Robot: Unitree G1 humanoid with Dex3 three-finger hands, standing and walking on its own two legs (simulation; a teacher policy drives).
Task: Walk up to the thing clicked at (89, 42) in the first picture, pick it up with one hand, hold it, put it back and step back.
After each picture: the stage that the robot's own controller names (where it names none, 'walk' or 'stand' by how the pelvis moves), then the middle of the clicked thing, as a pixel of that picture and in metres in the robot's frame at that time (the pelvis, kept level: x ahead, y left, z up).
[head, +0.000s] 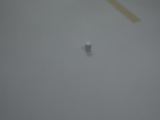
stand; (88, 46) +1.36 -0.01 -0.72
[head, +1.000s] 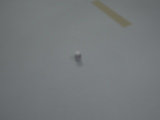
walk; (78, 56) +1.24 +0.21 -0.71
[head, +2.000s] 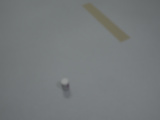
walk; (65, 84) +0.75 +0.24 -0.70
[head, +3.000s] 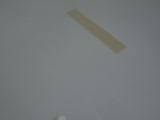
walk; out of the picture +0.41 +0.20 -0.70
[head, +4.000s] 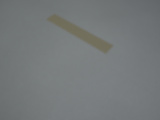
stand; out of the picture +0.34 +0.15 -0.68
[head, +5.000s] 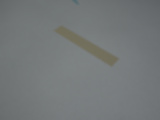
stand; out of the picture +0.30 +0.12 -0.72
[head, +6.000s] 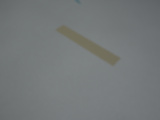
stand; out of the picture +0.31 +0.11 -0.73
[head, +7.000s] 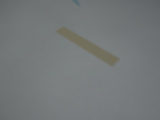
stand; out of the picture +0.33 +0.12 -0.73
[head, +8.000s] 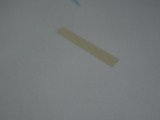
stand; out of the picture +0.32 +0.12 -0.73
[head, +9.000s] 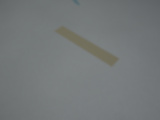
go down; out of the picture +0.32 +0.13 -0.73
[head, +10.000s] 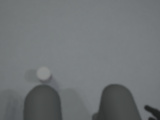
go down; (44, 75) +0.40 +0.17 -0.36
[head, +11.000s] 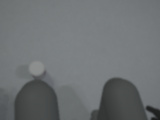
approach; (38, 70) +0.40 +0.19 -0.30
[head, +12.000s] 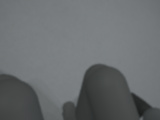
close in; out of the picture +0.37 +0.23 -0.22
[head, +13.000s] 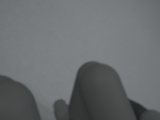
close; out of the picture +0.38 +0.24 -0.22
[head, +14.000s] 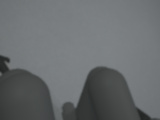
lift; out of the picture +0.34 +0.22 -0.20
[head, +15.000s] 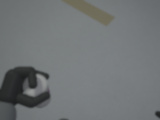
lift; (38, 92) +0.31 +0.18 +0.00
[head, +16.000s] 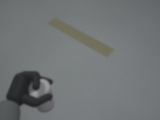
hold; (42, 96) +0.32 +0.17 +0.00
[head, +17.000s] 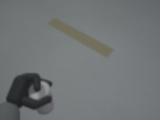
hold; (42, 98) +0.31 +0.17 -0.01
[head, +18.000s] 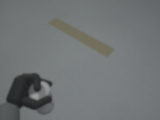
crouch; (42, 98) +0.31 +0.17 -0.01
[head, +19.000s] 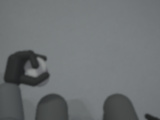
crouch; (38, 73) +0.38 +0.18 -0.10
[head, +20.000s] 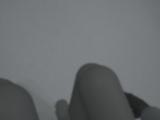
lower; out of the picture +0.39 +0.27 -0.23
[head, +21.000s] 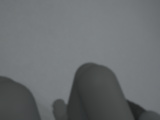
lower; out of the picture +0.39 +0.27 -0.23
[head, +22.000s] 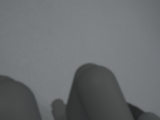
lower; out of the picture +0.39 +0.27 -0.23
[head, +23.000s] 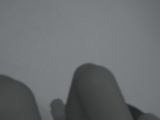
lower; out of the picture +0.38 +0.27 -0.23
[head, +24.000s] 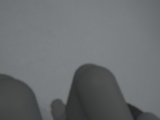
loosen; out of the picture +0.38 +0.27 -0.23
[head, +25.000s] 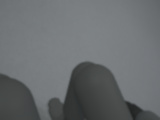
withdraw; out of the picture +0.37 +0.27 -0.23
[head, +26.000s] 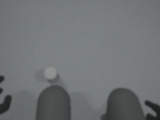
walk; (52, 75) +0.41 +0.20 -0.38
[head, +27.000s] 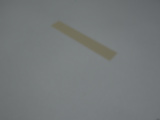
stand; out of the picture +0.34 +0.14 -0.66
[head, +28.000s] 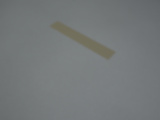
stand; out of the picture +0.35 +0.16 -0.66
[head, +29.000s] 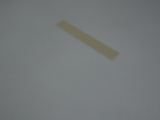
stand; out of the picture +0.36 +0.15 -0.68
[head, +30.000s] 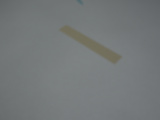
stand; out of the picture +0.36 +0.15 -0.72
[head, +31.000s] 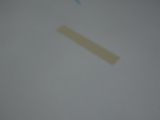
stand; out of the picture +0.32 +0.15 -0.73
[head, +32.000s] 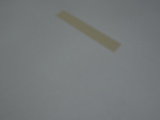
walk; out of the picture +0.35 +0.14 -0.72
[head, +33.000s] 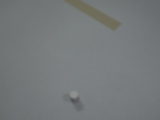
walk; (74, 96) +0.53 +0.11 -0.69
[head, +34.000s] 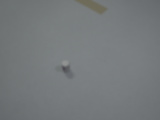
walk; (65, 66) +0.82 +0.18 -0.70
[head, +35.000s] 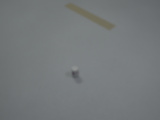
stand; (75, 72) +0.96 +0.13 -0.71
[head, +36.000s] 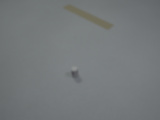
stand; (74, 72) +0.98 +0.15 -0.73
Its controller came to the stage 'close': yes
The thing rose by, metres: 0.70
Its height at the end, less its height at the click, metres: +0.00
